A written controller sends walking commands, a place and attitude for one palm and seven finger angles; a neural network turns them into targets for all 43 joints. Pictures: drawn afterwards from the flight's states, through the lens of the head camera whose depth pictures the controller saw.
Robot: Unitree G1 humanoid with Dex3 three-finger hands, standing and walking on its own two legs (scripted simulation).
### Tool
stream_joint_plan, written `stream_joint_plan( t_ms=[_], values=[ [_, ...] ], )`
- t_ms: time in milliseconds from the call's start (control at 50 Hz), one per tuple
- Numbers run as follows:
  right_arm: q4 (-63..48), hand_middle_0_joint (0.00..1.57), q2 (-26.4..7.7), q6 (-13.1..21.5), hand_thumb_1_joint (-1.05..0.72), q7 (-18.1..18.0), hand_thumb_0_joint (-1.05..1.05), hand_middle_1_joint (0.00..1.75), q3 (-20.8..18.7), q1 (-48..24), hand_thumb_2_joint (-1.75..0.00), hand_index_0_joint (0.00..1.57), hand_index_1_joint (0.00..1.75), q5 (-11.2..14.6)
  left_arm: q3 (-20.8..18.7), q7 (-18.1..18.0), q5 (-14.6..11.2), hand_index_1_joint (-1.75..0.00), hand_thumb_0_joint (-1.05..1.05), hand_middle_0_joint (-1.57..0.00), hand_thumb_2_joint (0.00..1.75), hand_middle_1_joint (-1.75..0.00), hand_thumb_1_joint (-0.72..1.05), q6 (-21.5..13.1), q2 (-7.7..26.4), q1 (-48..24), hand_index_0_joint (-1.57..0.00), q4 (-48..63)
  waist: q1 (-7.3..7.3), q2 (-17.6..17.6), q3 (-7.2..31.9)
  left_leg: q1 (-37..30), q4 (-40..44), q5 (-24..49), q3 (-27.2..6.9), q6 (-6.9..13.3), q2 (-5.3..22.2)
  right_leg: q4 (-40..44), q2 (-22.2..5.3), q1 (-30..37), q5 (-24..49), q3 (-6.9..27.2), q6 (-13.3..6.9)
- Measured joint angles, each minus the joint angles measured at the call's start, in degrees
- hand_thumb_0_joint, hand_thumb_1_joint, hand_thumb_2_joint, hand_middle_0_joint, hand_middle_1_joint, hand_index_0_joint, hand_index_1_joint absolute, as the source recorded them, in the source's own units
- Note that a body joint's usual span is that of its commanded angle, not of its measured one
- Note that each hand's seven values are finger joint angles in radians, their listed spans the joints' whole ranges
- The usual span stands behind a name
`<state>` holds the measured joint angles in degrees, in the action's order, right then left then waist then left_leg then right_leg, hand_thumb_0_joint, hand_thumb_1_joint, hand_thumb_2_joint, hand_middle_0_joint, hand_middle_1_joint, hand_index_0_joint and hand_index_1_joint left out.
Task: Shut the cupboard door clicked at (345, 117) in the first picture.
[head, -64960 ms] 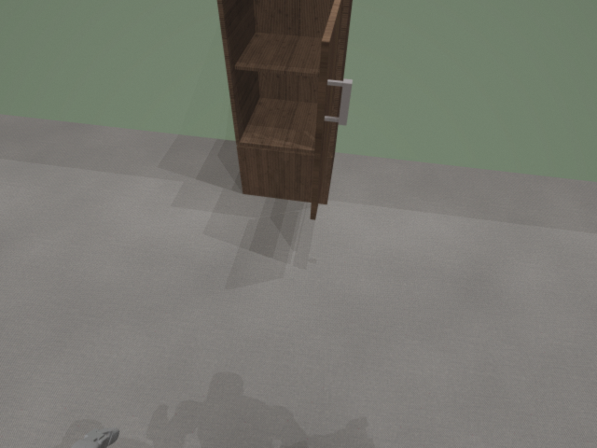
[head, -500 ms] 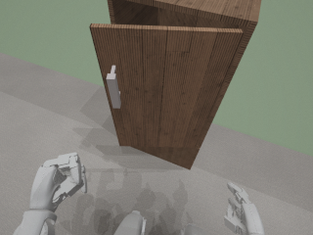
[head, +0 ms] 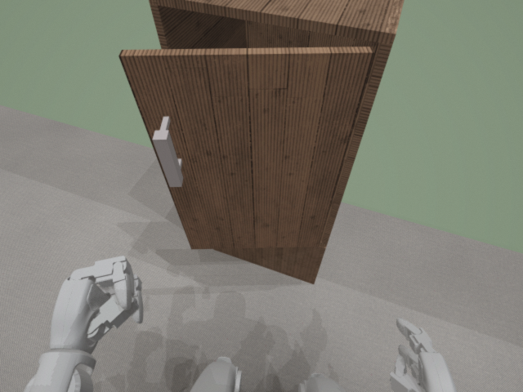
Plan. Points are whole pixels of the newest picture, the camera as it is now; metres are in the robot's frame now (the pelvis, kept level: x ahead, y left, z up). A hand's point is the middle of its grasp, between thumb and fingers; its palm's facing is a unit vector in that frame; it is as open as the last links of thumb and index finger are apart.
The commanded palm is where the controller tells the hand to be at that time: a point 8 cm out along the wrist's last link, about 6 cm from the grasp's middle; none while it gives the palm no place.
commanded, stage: bring the fist close to the handle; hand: left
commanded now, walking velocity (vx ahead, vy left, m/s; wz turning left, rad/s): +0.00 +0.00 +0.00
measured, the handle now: (171, 152) +0.50 +0.20 +0.06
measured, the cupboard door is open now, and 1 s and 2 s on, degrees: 22 22 19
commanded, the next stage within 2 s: push the door shut along its arc in 1.50 s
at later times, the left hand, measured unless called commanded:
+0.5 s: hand (147, 252) +0.30 +0.19 +0.07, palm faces +0.04 -1.00 -0.03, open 3.1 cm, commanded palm +0.28 +0.24 +0.07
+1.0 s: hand (166, 206) +0.37 +0.18 +0.07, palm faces +0.07 -1.00 -0.03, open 3.1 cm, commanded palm +0.36 +0.23 +0.07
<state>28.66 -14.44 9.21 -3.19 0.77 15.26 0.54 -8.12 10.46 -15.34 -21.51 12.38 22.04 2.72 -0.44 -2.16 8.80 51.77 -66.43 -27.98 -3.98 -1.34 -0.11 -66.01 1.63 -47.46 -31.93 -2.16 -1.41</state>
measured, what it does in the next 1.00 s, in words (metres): stands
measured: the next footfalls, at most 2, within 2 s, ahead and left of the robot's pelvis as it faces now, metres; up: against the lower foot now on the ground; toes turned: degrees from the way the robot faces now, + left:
none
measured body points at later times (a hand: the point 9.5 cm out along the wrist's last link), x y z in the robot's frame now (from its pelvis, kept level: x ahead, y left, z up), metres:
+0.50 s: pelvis +0.00 +0.01 +0.01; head +0.06 +0.01 +0.45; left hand +0.29 +0.24 +0.07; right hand +0.17 -0.23 -0.08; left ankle +0.05 +0.13 -0.65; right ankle +0.01 -0.11 -0.65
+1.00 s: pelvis +0.00 +0.01 +0.01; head +0.07 +0.01 +0.45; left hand +0.37 +0.23 +0.07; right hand +0.14 -0.23 -0.09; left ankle +0.05 +0.13 -0.65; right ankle +0.01 -0.11 -0.65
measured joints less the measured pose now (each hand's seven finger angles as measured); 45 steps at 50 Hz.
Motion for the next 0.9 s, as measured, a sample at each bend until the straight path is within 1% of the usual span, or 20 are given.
stream_joint_plan(
  t_ms=[180, 240, 300, 400, 480, 560, 760, 900],
  values=[
    [-0.1, 0.21, 0.3, 0.0, -0.9, -0.2, 0.01, 0.3, 0.6, -0.6, -0.9, 0.2, 0.3, -0.1, 0.3, 0.4, 0.0, -1.5, 0.01, -1.3, 0.9, -1.5, 0.9, 0.2, -0.2, -1.1, -1.31, -0.8, -0.46, -0.3, 0.0, 0.2, -0.2, -0.2, -0.2, 0.0, -0.1, 0.0, -0.1, 0.0, -0.2, -0.2, 0.0],
    [0.4, 0.21, 0.2, 0.3, -0.9, -0.4, 0.01, 0.3, 0.7, -1.0, -0.9, 0.2, 0.3, -0.1, 0.5, 0.3, 0.4, -1.5, 0.01, -1.3, 0.9, -1.5, 0.9, 0.2, -0.1, -4.1, -1.31, -2.5, -0.63, -0.3, -0.2, 0.7, -0.6, -0.2, -0.4, 0.1, -0.2, -0.3, -0.1, -0.4, -0.3, -0.4, 0.0],
    [1.1, 0.21, 0.2, 0.3, -0.9, -0.5, 0.01, 0.3, 0.9, -1.6, -0.9, 0.2, 0.3, -0.1, 0.4, 0.1, 0.7, -1.5, 0.01, -1.31, 0.9, -1.5, 0.9, 0.9, 0.0, -8.2, -1.31, -4.7, -0.58, -0.2, -0.4, 1.2, -1.0, -0.3, -0.5, 0.1, -0.2, -0.5, -0.1, -0.8, -0.2, -0.5, 0.1],
    [1.9, 0.21, 0.6, -0.3, -0.9, -0.5, 0.01, 0.3, 1.1, -1.8, -0.9, 0.2, 0.3, 0.0, 0.1, -0.5, 1.2, -1.5, 0.01, -1.3, 0.9, -1.5, 0.9, 3.0, 0.2, -13.4, -1.31, -7.8, 0.07, -0.1, -0.6, 0.6, 0.0, 0.0, 0.0, 0.4, -0.1, 0.5, -0.1, -0.4, 0.2, 0.0, 0.3],
    [2.1, 0.21, 0.7, -0.9, -0.9, -0.3, 0.01, 0.3, 1.2, -1.2, -0.9, 0.2, 0.3, -0.1, -0.3, -1.4, 1.7, -1.5, 0.01, -1.3, 0.9, -1.5, 0.9, 3.7, 0.2, -16.2, -1.31, -10.6, 0.6, 0.1, -0.5, -0.3, 1.3, 0.4, 0.5, 0.6, -0.1, 1.8, -0.1, 0.4, 0.8, 0.5, 0.6],
    [2.6, 0.21, 0.5, -1.3, -0.9, 0.0, 0.01, 0.3, 1.0, -0.6, -0.9, 0.2, 0.3, -0.2, -0.7, -2.4, 2.2, -1.5, 0.01, -1.3, 0.9, -1.5, 0.9, 3.1, 0.1, -18.9, -1.3, -13.5, 0.92, 0.3, -0.6, -0.7, 2.0, 0.6, 0.8, 0.8, -0.1, 2.5, -0.2, 0.7, 1.0, 0.8, 0.8],
    [4.2, 0.21, 0.3, -2.7, -0.9, 0.7, 0.01, 0.3, 0.3, -0.7, -0.9, 0.2, 0.3, -0.4, 0.6, -4.7, 4.4, -1.5, 0.01, -1.3, 0.9, -1.5, 0.9, 1.4, -1.0, -25.0, -1.3, -19.2, 1.36, 0.6, -0.9, -1.0, 2.8, 0.9, 1.5, 1.2, -0.3, 3.1, -0.5, 0.8, 1.4, 1.5, 1.2],
    [5.1, 0.21, 0.6, -3.6, -0.9, 0.8, 0.01, 0.3, 0.5, -1.1, -0.9, 0.2, 0.3, -0.5, -0.6, -6.4, 5.5, -1.5, 0.01, -1.3, 0.9, -1.5, 0.9, 0.6, -0.6, -32.0, -1.31, -26.2, 1.83, 0.6, -1.0, -0.6, 3.0, 1.2, 1.6, 1.2, -0.2, 3.3, -0.3, 0.3, 1.8, 1.6, 1.1]
  ],
)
